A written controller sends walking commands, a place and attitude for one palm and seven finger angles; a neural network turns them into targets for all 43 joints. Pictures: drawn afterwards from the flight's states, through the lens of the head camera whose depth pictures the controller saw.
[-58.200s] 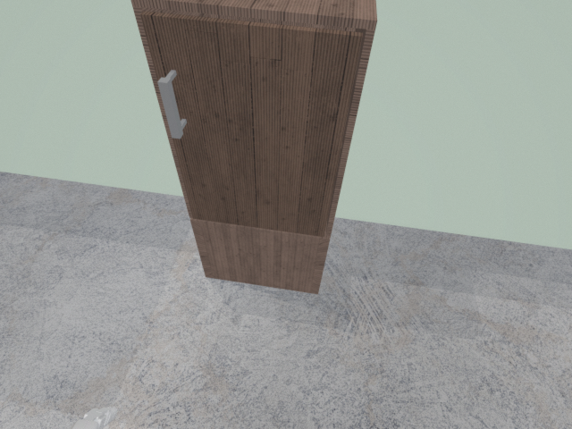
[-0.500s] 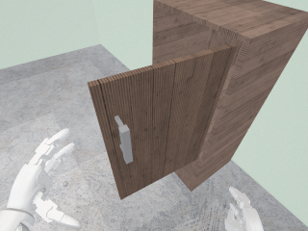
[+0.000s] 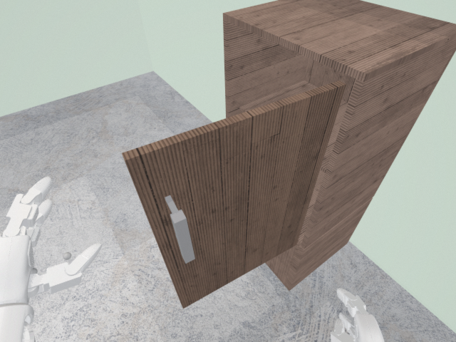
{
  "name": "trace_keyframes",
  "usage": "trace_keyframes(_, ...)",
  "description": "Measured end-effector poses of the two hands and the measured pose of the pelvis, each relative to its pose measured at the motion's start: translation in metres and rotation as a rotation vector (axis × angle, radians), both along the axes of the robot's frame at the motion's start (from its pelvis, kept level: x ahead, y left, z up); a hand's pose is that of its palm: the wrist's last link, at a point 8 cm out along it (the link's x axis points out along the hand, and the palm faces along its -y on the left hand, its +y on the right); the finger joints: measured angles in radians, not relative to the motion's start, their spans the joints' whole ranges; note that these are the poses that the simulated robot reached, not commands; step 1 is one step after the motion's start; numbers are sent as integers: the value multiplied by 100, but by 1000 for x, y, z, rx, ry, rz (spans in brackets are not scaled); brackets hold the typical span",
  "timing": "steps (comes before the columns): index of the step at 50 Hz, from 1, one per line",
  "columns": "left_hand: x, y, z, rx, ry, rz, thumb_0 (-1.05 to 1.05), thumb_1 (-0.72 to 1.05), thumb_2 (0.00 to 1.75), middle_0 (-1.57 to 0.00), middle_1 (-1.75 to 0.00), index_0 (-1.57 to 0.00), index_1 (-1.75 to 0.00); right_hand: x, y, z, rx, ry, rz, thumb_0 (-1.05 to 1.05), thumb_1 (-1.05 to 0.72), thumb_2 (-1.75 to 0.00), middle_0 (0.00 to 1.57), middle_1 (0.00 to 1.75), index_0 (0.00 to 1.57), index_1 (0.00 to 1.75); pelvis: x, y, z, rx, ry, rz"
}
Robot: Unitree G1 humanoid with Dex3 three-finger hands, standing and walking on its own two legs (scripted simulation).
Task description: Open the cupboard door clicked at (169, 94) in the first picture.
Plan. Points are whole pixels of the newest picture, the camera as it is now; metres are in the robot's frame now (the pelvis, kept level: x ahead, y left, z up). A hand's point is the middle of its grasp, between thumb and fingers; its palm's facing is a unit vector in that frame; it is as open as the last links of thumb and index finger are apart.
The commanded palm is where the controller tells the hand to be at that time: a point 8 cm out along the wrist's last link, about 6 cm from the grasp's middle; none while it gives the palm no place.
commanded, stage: draw the hand back to the body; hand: left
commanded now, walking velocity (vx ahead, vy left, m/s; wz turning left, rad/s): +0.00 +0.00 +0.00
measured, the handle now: (179, 230) +0.29 +0.13 +0.05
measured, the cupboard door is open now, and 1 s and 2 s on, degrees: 84 84 84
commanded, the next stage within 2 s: step back with the hand held close in 0.58 s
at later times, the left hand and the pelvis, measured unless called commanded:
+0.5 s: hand (72, 248) +0.19 +0.24 +0.15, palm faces +0.44 -0.81 -0.40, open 7.5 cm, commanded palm +0.14 +0.27 +0.17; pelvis +0.00 -0.03 +0.00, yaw +0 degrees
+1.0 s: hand (60, 256) +0.18 +0.25 +0.14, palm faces +0.33 -0.81 -0.49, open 7.4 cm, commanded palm +0.12 +0.29 +0.18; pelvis -0.03 +0.00 +0.00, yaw -2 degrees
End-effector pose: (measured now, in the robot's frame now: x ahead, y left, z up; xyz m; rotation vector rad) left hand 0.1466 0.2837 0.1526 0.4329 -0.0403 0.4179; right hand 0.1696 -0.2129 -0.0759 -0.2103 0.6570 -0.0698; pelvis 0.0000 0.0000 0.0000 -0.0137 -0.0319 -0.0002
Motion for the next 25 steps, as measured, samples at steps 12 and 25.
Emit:
trace_keyframes(12, 9, 1, 23, 54, -64, 33, 0, 66, 80, -20, -30, -20, -30, 16, -21, 4, -7, 6, -12, 2, -90, -90, 20, 30, 20, 30, 9, -14, 3, 3, -11, -5)
trace_keyframes(25, 3, -13, 13, 18, -35, 25, 1, 87, 89, -21, -30, -21, -30, 8, -34, 3, -3, 24, -26, 2, -90, -90, 20, 30, 20, 30, 2, -25, 5, 6, -25, -8)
